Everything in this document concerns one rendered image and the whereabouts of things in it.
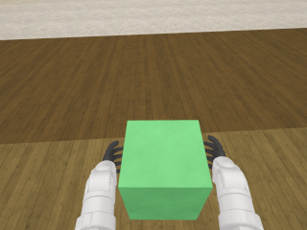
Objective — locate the robot right forearm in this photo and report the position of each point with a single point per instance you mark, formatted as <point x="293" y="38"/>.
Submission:
<point x="235" y="202"/>

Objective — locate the carton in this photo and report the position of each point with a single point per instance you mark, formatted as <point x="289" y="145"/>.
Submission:
<point x="164" y="171"/>

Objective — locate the robot left forearm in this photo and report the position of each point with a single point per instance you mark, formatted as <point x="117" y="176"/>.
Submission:
<point x="99" y="199"/>

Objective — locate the robot left hand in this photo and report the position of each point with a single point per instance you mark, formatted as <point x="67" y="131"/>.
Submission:
<point x="109" y="154"/>

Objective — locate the robot right hand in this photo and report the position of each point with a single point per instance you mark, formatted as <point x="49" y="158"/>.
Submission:
<point x="216" y="151"/>

